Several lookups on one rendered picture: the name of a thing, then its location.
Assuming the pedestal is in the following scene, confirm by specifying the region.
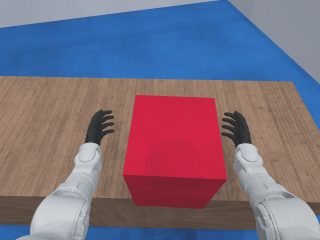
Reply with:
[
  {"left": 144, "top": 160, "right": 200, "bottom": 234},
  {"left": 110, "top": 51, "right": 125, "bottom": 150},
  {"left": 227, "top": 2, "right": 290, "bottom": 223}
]
[{"left": 0, "top": 76, "right": 320, "bottom": 230}]

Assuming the right robot hand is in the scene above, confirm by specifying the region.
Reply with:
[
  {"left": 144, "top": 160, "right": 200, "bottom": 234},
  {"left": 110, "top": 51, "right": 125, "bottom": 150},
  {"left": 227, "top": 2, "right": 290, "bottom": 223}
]
[{"left": 221, "top": 111, "right": 252, "bottom": 148}]

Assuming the left robot upper arm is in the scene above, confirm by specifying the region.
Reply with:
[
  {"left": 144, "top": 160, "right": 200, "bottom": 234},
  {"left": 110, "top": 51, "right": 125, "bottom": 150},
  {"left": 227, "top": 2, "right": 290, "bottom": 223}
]
[{"left": 15, "top": 194, "right": 91, "bottom": 240}]

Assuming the robot left forearm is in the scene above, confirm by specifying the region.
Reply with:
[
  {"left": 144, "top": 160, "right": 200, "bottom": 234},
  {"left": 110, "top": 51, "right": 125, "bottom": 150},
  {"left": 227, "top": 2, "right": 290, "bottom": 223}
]
[{"left": 30, "top": 142, "right": 103, "bottom": 235}]

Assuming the carton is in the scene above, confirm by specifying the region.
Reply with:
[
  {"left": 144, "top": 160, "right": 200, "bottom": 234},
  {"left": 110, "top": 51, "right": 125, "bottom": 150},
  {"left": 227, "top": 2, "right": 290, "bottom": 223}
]
[{"left": 122, "top": 95, "right": 227, "bottom": 209}]

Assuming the robot right forearm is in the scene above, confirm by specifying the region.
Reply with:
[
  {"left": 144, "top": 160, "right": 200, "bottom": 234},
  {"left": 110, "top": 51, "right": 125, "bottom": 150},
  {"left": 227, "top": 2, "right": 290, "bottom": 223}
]
[{"left": 233, "top": 143, "right": 320, "bottom": 231}]

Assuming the right robot upper arm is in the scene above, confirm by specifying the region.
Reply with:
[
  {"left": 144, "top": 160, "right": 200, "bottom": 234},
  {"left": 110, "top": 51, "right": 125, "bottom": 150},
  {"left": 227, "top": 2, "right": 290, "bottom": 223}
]
[{"left": 254, "top": 197, "right": 320, "bottom": 240}]

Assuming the left robot hand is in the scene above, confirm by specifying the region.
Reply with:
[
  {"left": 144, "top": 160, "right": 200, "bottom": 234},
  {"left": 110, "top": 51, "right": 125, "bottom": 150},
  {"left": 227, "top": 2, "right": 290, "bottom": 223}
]
[{"left": 85, "top": 109, "right": 114, "bottom": 146}]

